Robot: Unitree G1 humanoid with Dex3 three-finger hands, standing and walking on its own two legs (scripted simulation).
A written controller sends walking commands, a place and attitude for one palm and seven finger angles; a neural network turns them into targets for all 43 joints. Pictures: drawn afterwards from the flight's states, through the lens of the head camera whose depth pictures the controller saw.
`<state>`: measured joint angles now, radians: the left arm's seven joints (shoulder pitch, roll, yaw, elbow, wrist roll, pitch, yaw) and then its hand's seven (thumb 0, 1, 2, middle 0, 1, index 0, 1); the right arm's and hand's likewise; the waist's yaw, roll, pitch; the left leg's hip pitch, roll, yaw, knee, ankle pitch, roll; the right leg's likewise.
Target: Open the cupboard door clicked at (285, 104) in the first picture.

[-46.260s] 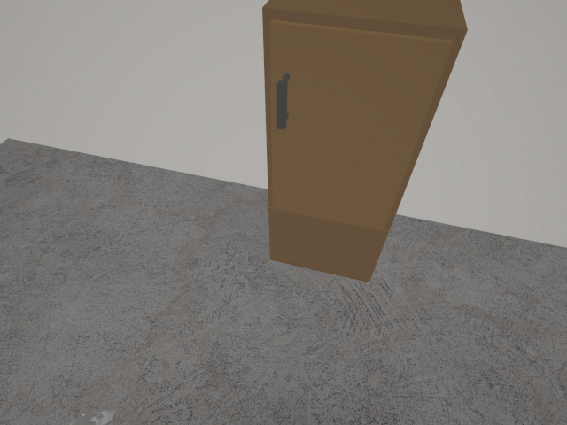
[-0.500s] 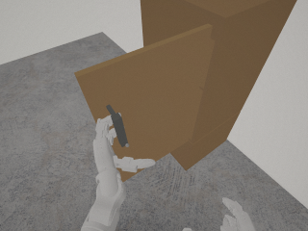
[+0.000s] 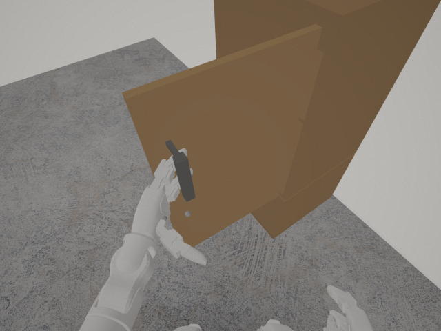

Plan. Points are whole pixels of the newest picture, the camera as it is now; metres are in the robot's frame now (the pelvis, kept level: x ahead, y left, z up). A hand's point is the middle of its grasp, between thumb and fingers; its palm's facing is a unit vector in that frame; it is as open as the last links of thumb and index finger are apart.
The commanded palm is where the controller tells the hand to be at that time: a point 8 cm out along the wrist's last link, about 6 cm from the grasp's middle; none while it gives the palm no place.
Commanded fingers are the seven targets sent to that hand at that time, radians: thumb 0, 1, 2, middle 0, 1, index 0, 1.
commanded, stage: slide the hand sideways off the handle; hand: left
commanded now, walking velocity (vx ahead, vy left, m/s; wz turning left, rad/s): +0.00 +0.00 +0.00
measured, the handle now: (180, 171) +0.39 +0.10 +0.07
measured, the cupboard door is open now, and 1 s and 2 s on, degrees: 88 88 88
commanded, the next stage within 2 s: draw the hand back to the body in 0.96 s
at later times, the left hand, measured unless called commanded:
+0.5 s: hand (172, 231) +0.27 +0.10 +0.06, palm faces -0.13 -0.99 -0.03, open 16.3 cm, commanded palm +0.25 +0.17 +0.06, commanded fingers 0.00 -0.50 0.30 -0.15 -0.30 -0.15 -0.30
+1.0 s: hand (134, 248) +0.24 +0.16 +0.06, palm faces -0.09 -0.99 -0.05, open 16.3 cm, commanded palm +0.23 +0.21 +0.06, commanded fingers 0.00 -0.50 0.30 -0.15 -0.30 -0.15 -0.30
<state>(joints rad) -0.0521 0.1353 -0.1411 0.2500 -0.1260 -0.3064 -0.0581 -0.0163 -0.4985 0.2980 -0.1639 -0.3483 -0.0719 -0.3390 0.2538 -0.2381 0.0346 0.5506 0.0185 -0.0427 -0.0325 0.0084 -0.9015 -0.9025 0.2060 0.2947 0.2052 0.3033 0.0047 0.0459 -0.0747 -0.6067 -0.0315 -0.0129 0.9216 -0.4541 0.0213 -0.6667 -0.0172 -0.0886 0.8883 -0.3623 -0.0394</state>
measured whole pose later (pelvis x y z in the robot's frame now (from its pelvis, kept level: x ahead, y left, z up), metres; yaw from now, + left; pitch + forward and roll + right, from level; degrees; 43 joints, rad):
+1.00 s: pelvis +0.03 +0.00 -0.01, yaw -1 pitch +11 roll -2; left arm 0.44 0.24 0.11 -0.15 -0.26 -0.28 -0.26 -0.02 -0.50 0.30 -0.15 -0.30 -0.15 -0.30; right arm 0.27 -0.25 0.03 0.44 0.03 -0.11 -0.05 0.01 -0.90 -0.90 0.21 0.29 0.21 0.30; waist 0.00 0.04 -0.13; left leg -0.68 0.00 -0.02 1.03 -0.54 0.01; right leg -0.73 0.01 -0.10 0.97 -0.44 -0.04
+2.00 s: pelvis +0.05 +0.02 +0.04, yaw -2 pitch -1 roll -1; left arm 0.51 0.31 0.21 -0.38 -0.04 -0.04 0.13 -0.01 0.15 0.58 -0.18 -0.30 -0.18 -0.30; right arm 0.23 -0.23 0.05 0.59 0.01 -0.13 -0.08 0.01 -0.90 -0.90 0.21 0.30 0.21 0.30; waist 0.06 0.06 -0.02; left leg -0.15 -0.03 0.01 0.53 -0.36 0.04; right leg -0.22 0.00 -0.06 0.50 -0.26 -0.01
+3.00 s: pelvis +0.02 +0.01 +0.05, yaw -3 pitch +0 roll -1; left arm 0.51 0.36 0.37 -0.38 -0.04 -0.17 0.12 0.01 0.89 0.90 -0.21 -0.30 -0.21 -0.31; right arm 0.18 -0.25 0.00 0.59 0.01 -0.05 -0.06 0.01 -0.90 -0.90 0.21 0.29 0.21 0.30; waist 0.01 0.06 0.01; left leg -0.17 0.00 0.03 0.44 -0.27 0.02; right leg -0.23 0.03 -0.04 0.38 -0.14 -0.03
